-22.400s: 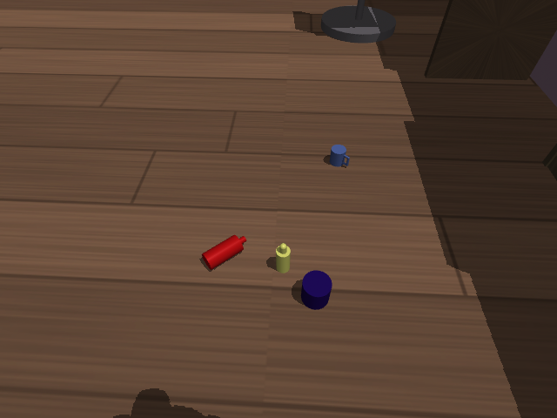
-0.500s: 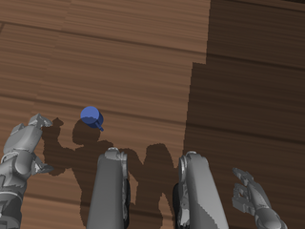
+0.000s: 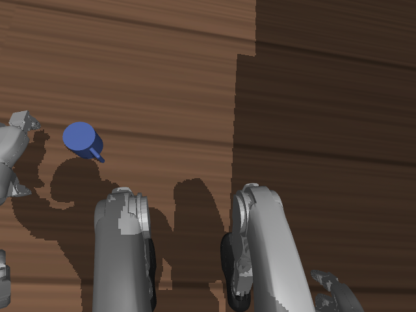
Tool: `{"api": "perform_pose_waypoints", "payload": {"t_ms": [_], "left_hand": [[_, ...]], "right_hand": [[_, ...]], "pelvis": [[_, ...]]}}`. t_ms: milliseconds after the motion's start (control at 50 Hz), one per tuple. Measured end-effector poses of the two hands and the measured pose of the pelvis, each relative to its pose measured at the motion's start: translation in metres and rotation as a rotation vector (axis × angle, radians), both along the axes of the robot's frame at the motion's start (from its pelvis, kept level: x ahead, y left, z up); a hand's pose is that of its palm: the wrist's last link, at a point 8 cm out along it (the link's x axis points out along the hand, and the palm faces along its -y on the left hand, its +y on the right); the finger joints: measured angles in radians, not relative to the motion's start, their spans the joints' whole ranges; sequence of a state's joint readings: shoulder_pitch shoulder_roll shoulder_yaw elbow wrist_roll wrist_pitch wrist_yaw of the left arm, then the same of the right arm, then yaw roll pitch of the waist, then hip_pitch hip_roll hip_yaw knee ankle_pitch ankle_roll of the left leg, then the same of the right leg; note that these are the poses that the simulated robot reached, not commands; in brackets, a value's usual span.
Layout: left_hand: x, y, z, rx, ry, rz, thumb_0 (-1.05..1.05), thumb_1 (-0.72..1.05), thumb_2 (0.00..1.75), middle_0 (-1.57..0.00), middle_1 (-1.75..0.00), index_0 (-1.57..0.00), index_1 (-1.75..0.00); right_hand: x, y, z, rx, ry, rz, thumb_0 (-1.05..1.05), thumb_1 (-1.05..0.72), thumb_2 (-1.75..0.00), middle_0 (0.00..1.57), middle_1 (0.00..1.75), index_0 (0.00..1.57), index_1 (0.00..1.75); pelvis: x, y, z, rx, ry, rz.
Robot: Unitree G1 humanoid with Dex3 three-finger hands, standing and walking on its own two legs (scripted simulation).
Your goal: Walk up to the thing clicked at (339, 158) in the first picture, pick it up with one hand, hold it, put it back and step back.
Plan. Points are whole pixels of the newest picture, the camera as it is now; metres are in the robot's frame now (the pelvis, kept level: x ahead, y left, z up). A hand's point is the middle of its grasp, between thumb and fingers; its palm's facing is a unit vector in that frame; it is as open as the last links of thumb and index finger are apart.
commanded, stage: rise first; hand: left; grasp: from above
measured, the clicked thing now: (88, 145) +0.48 +0.30 -0.33
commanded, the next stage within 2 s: approach in 0.84 s
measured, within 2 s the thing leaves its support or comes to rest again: neither
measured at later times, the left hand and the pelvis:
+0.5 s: hand (32, 154) +0.41 +0.37 -0.19, palm faces -0.44 -0.08 -0.89, open 14.2 cm; pelvis +0.01 +0.00 -0.04, yaw -2 degrees
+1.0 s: hand (41, 151) +0.42 +0.36 -0.21, palm faces -0.45 -0.09 -0.89, open 14.1 cm; pelvis +0.02 +0.00 -0.05, yaw -3 degrees
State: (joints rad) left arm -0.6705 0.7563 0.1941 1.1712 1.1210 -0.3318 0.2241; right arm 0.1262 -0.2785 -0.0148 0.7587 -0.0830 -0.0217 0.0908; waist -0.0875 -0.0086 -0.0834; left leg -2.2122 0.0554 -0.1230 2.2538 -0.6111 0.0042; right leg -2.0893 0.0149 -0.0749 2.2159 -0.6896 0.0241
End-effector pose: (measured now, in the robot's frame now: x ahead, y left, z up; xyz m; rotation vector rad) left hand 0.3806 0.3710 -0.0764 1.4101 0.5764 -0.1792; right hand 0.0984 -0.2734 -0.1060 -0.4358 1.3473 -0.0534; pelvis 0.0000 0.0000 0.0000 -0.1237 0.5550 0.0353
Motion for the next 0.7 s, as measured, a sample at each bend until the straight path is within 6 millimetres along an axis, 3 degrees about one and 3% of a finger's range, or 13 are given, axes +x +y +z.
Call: {"api": "perform_pose_waypoints", "payload": {"t_ms": [380, 700], "left_hand": [[0.027, -0.001, -0.042, 0.057, -0.006, -0.080, 0.00, -0.52, 0.99, -0.07, -1.02, -0.08, -1.01], [0.041, -0.003, -0.064, 0.063, -0.018, -0.079, 0.00, -0.54, 1.00, -0.07, -1.03, -0.08, -1.03]], "right_hand": [[0.016, 0.002, -0.034, -0.003, 0.047, 0.051, 0.00, -0.91, -0.90, 0.20, 0.30, 0.20, 0.30], [0.011, 0.002, -0.041, -0.018, 0.090, 0.043, 0.00, -0.91, -0.90, 0.20, 0.30, 0.20, 0.30]], "pelvis": [[0.008, -0.001, -0.031, -0.009, -0.002, -0.023], [0.015, 0.001, -0.042, -0.018, 0.008, -0.034]]}}
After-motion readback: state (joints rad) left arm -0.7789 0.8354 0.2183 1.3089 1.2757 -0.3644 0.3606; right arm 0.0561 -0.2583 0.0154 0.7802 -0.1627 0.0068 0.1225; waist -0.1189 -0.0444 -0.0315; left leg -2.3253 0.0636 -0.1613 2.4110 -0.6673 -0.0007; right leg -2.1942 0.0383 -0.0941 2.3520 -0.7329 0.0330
